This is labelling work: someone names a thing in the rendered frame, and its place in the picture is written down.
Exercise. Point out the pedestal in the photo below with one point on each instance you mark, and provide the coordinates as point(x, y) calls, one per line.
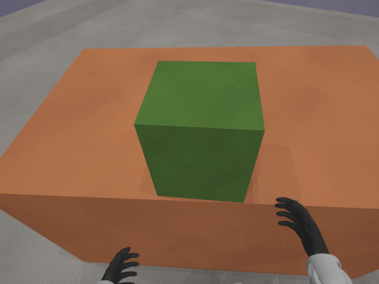
point(76, 173)

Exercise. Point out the left robot hand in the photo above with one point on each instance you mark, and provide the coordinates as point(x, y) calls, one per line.
point(114, 272)

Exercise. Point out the right robot forearm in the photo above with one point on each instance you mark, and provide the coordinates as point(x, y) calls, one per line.
point(326, 269)

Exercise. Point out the right robot hand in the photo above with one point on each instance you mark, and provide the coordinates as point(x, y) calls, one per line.
point(303, 225)

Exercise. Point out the carton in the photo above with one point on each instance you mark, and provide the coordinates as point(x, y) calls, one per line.
point(200, 127)

